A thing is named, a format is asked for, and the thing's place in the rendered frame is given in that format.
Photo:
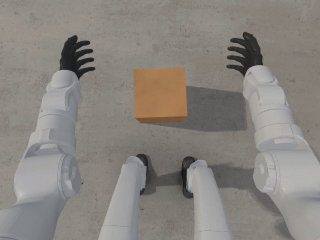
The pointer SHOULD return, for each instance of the robot left hand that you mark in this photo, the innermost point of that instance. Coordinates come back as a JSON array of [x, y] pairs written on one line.
[[69, 56]]

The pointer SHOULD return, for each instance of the right robot shin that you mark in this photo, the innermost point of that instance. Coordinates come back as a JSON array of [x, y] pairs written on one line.
[[199, 162]]

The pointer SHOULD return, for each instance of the robot right forearm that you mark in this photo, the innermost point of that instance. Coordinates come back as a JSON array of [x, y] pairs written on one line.
[[270, 112]]

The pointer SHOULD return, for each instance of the robot left forearm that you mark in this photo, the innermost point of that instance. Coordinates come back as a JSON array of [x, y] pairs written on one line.
[[57, 119]]

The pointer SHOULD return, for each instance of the robot left upper arm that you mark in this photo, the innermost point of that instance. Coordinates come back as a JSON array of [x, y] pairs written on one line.
[[43, 186]]

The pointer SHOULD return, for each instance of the carton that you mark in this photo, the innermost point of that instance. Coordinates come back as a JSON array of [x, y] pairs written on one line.
[[160, 95]]

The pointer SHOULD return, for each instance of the robot right upper arm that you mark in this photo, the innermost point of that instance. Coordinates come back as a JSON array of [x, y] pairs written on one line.
[[291, 178]]

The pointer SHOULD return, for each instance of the robot right hand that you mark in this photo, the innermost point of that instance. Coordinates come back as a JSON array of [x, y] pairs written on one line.
[[251, 52]]

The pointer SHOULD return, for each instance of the right robot thigh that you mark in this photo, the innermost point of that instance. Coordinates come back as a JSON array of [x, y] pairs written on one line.
[[210, 217]]

